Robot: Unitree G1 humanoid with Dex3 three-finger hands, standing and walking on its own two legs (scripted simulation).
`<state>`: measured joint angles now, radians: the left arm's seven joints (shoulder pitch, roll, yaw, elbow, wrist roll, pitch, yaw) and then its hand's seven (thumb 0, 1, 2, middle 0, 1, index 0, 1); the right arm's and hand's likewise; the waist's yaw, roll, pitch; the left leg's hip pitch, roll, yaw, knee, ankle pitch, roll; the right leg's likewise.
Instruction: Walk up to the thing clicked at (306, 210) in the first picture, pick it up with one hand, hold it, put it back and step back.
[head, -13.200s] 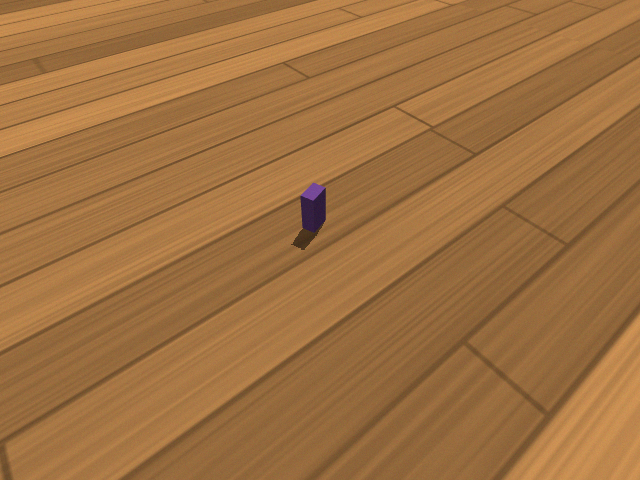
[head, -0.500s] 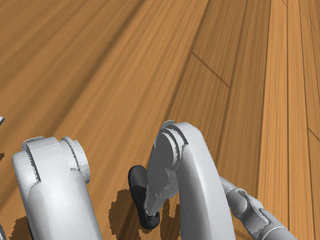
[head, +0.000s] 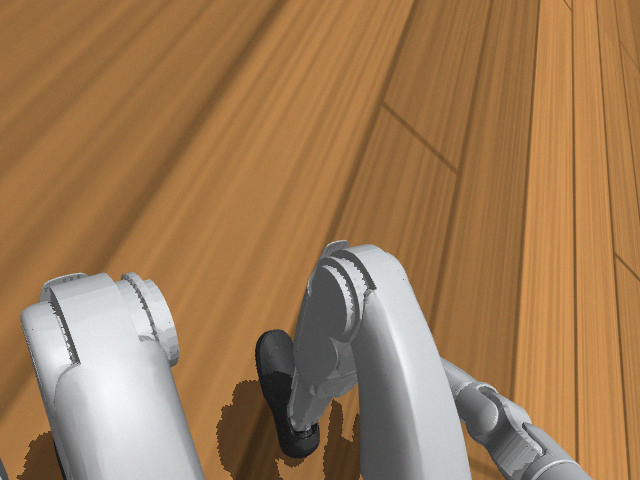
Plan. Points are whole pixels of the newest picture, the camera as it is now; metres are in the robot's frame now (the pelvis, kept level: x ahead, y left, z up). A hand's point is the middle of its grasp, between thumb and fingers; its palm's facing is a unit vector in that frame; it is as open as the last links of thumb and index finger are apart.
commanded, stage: close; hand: left
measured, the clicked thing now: out of the picture +0.42 +0.32 -0.18
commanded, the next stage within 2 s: settle in 0.62 s
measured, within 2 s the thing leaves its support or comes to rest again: leaves its support in 1.10 s
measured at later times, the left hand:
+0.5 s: hand out of the picture +0.38 +0.32 -0.17, palm faces +0.50 -0.87 +0.03, open 10.0 cm
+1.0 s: hand out of the picture +0.37 +0.32 -0.17, palm faces +0.49 -0.87 +0.02, open 10.3 cm
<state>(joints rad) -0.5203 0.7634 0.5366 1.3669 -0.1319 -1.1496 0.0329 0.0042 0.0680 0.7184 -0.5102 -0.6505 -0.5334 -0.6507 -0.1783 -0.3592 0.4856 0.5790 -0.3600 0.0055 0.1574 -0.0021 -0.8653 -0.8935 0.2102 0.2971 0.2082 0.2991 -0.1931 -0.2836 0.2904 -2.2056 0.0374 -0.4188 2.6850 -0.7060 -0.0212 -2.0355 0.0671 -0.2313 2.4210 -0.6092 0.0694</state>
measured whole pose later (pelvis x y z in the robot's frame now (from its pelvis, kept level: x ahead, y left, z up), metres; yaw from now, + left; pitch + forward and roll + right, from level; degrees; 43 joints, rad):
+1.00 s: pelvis +0.00 +0.00 +0.00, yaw +0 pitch +11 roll -18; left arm -0.46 0.72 0.52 1.23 -0.13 -1.11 0.03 0.01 -0.40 0.97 -0.71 -1.02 -0.71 -1.07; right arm -0.18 -0.35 0.46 0.57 -0.35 0.01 0.16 0.00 -0.90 -0.90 0.21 0.30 0.21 0.30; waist -0.17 -0.28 0.28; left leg -2.21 0.03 -0.42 2.68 -0.72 -0.02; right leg -2.03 0.06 -0.23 2.42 -0.63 0.07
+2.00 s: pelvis +0.02 -0.02 +0.06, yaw +10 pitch +28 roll -7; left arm -0.39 0.41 0.46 0.75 -0.17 -0.67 -0.17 0.02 -0.61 1.05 -0.83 -1.21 -0.81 -1.23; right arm 0.02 -0.29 0.06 0.70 -0.10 0.03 0.08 0.00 -0.90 -0.90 0.21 0.30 0.21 0.30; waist -0.07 -0.03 -0.06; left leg -2.22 0.04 -0.18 2.41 -0.69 -0.04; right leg -2.14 -0.02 -0.07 2.33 -0.69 0.02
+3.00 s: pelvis +0.03 -0.03 +0.11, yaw +12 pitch +31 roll -5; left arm -0.46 0.36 0.49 0.80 -0.15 -0.61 -0.20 0.02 -0.61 1.05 -0.82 -1.23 -0.80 -1.23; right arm 0.07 -0.27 0.01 0.71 -0.08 -0.01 0.04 0.00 -0.91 -0.90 0.21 0.30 0.20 0.30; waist -0.07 -0.01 -0.12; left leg -2.11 0.05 -0.12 2.24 -0.68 -0.04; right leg -2.05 -0.03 -0.04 2.20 -0.69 0.02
